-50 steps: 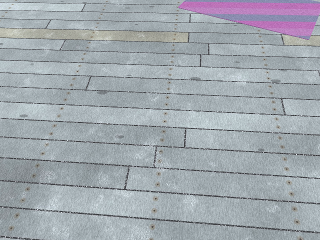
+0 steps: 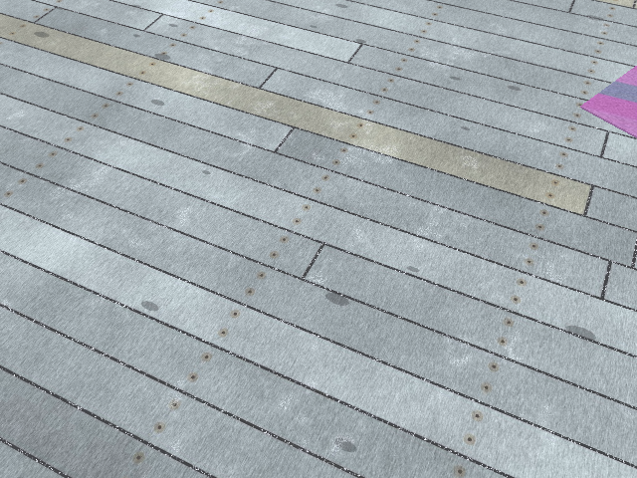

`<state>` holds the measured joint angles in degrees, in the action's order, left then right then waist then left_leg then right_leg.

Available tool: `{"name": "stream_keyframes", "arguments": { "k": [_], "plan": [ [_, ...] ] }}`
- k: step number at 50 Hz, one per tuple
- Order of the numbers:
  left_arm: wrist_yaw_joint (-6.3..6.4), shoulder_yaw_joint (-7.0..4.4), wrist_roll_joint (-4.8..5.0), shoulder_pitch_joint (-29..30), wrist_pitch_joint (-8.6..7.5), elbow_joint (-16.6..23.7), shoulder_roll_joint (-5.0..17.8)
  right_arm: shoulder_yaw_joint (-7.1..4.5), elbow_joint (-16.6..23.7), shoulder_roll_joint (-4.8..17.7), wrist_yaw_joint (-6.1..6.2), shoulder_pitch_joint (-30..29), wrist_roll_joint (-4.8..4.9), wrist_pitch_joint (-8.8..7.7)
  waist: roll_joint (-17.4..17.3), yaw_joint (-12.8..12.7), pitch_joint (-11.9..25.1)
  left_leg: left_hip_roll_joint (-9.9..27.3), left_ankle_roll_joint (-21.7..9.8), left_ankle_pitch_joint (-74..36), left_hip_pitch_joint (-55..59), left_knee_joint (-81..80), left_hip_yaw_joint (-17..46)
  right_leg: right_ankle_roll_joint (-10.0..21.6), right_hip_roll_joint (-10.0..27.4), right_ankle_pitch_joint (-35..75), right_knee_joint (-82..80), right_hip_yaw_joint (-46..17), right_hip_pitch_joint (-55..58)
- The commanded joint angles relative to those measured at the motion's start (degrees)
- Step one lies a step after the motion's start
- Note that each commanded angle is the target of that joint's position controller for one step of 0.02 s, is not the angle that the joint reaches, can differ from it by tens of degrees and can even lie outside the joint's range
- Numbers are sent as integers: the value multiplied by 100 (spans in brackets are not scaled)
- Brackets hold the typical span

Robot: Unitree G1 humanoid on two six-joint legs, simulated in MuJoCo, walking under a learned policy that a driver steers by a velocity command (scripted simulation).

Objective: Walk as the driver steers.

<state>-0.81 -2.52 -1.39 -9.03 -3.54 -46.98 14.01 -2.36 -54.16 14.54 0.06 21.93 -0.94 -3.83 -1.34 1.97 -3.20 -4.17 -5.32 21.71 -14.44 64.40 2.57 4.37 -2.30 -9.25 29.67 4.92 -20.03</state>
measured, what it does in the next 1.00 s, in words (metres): walks ahead, turning right: left foot, then right foot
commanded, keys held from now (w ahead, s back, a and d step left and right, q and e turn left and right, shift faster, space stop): w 0.30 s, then w+e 0.70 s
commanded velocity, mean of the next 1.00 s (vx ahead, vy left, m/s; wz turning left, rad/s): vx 0.50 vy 0.00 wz -0.27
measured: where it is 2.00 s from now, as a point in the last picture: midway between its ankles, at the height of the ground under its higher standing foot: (390, 363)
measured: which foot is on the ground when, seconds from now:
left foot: up 0.00-0.42, down 0.44-1.00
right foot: down 0.00-0.44, up 0.46-0.96, down 0.98-1.00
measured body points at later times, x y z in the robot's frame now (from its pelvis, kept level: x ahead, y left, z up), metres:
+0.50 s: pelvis +0.26 +0.04 +0.00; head +0.30 +0.05 +0.45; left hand +0.23 +0.29 -0.15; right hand +0.44 -0.21 -0.10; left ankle +0.35 +0.12 -0.73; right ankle +0.09 -0.07 -0.67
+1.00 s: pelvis +0.51 -0.02 -0.01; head +0.54 -0.04 +0.43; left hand +0.77 +0.13 -0.12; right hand +0.38 -0.25 -0.16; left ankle +0.36 +0.12 -0.71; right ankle +0.58 -0.11 -0.73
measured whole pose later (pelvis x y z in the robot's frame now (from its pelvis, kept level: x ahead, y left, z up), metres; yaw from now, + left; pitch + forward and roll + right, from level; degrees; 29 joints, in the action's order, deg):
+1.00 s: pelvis +0.51 -0.02 -0.01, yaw -20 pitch +1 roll +0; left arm -2.9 -3.0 -2.7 -2.2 -1.3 -45.3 12.9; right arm -2.8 -55.9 12.7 1.2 23.2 -1.1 -3.3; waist -0.3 2.1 -3.6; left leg 6.1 1.2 25.4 2.0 34.7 -19.1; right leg 9.0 -1.9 -9.2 33.9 7.6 -25.9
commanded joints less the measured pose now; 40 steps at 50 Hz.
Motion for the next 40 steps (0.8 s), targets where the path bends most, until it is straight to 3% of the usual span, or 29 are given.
{"name": "stream_keyframes", "arguments": {
  "k": [1, 2, 4, 7, 10, 13, 16, 19, 20, 21, 22, 23, 24, 25, 26, 28, 29, 33, 37, 40],
  "plan": [
    [16, -80, 52, -541, -77, -53, 376, -80, 395, 439, -92, 40, -110, 13, 395, -81, 71, 719, 46, -408, -1511, 269, 176, 771, 1576, -191, -2008, -2075, 1022],
    [19, -82, 55, -634, -125, -129, 424, -59, 351, 360, -132, 160, -137, 73, 575, -22, 122, 737, 105, -463, -1344, 159, 95, 807, 1548, 189, -2073, -1899, 889],
    [3, -117, 94, -886, -211, -295, 536, -37, 396, 290, -173, 10, -145, 124, 516, 9, 115, 832, 216, -658, -1538, -62, -46, 887, 1478, 676, -2203, -1593, 923],
    [-4, -120, 99, -1159, -232, -448, 574, -20, 640, 304, -203, -766, -123, 149, 444, -114, -105, 1037, 380, -1289, -2135, -760, -235, 859, 1321, 821, -2457, -1245, 1108],
    [-9, -107, 124, -1419, -225, -583, 560, 37, 856, 195, -219, -1457, -95, 136, 448, -273, -162, 1016, 478, -1879, -2192, -1750, -428, 724, 1132, 1247, -2436, -916, 1312],
    [14, -107, 112, -1705, -228, -709, 608, 90, 1011, 124, -222, -2000, -65, 118, 489, -447, -162, 890, 464, -2218, -2025, -2531, -572, 658, 1168, 1663, -2324, -790, 1624],
    [60, -97, 68, -1939, -197, -833, 616, 83, 1157, 194, -199, -2392, -64, 90, 505, -553, -201, 784, 364, -2054, -1972, -2962, -569, 654, 1364, 2117, -2056, -901, 2113],
    [122, -129, 25, -1797, -149, -861, 762, 30, 1165, 318, -157, -2186, -68, 9, 548, -330, -107, 590, 204, -1410, -1472, -3355, -514, 582, 1511, 3019, -1473, -1098, 2409],
    [131, -142, 20, -1685, -137, -847, 818, -15, 1033, 400, -119, -1745, -77, -33, 560, -123, 100, 436, 128, -1214, -857, -3565, -542, 509, 1453, 3589, -988, -1093, 2363],
    [117, -130, 51, -1584, -122, -834, 798, -86, 749, 526, -61, -894, -119, -103, 364, 255, 566, 359, -1, -1447, 293, -3982, -575, 399, 1203, 3666, -39, -918, 2084],
    [97, -72, 117, -1515, -143, -682, 625, -201, 545, 911, 27, 92, -257, -172, -39, 612, 1290, 1226, -248, -1203, 1821, -4029, 267, 284, 892, 2395, 1368, -723, 1095],
    [80, 87, 343, -2172, -133, -523, -97, -365, 546, 1536, 55, 453, -359, -138, -1294, 390, 2071, 2942, -840, -763, 3475, -4372, 2622, 10, -16, -1099, 3347, -183, -943],
    [143, -98, 178, -2033, -60, -634, 599, -338, 588, 1261, 14, 239, -152, -49, -750, 373, 1996, 3026, -916, -497, 2970, -4754, 3267, 99, 43, -1993, 4048, -680, -1380],
    [126, -152, 131, -1656, -31, -579, 637, -220, 661, 843, -4, -323, -97, -35, -361, 140, 1114, 2755, -750, -355, 2188, -4893, 2368, 141, 349, -1551, 4132, -842, -1530],
    [82, -122, 123, -1411, -26, -542, 465, -147, 693, 535, -22, -660, -73, -69, -220, 41, 588, 2481, -598, -668, 1481, -5164, 1654, 118, 557, -1168, 3919, -821, -1460],
    [-8, -140, 5, -1373, 112, -555, 326, -87, 606, 316, 28, -797, -36, -132, -376, -202, 236, 2031, -256, -1117, 781, -5480, 700, 35, 750, -836, 3596, -761, -1156],
    [-55, -140, -21, -1419, 190, -550, 254, -94, 575, 351, 38, -760, -30, -182, -486, -269, 240, 2039, -283, -1379, 622, -5545, 496, -13, 759, -744, 3603, -716, -1036],
    [-155, -160, -34, -827, 318, -315, 180, -138, 415, 412, 52, -450, 21, -316, -282, -317, 67, 1944, -297, -2063, 768, -5730, -280, -129, 861, -50, 3405, -632, -1664],
    [-230, -115, -26, -38, 317, -3, 114, -128, 265, 368, 57, -186, -11, -300, -257, -212, -142, 1815, -290, -2467, 928, -5731, -893, -198, 834, 678, 2391, -452, -1961],
    [-293, -44, -48, 566, 300, 235, 54, -153, 189, 483, 84, -16, -9, -289, -275, -71, -244, 1869, -257, -2792, 1105, -5683, -1236, -118, 748, 1009, 1443, -127, -1712]
  ]
}}
Next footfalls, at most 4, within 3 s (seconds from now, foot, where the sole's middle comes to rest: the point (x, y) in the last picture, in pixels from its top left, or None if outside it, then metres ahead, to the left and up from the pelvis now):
0.44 left None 0.39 0.12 -0.77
0.98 right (391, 409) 0.61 -0.13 -0.77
1.50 left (355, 326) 0.82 -0.07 -0.77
1.96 right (432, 368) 0.71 -0.23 -0.77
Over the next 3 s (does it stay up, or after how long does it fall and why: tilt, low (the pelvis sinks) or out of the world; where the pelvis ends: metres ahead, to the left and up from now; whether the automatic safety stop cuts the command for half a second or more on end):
stays up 0.98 -0.18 0.01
